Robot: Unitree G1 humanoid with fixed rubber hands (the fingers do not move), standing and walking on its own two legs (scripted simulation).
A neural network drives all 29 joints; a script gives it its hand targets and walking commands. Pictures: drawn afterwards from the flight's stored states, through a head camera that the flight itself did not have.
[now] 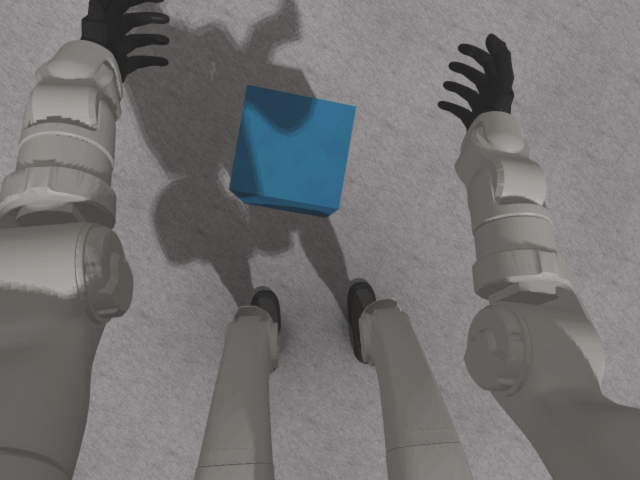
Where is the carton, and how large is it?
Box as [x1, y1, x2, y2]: [229, 85, 355, 217]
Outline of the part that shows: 247,85 229,189 245,203 326,217 338,208 355,106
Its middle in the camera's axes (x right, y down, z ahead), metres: -0.06 -0.18 +0.85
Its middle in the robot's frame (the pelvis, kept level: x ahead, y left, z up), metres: +0.53 +0.02 -0.53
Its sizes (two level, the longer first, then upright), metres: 0.210 0.200 0.250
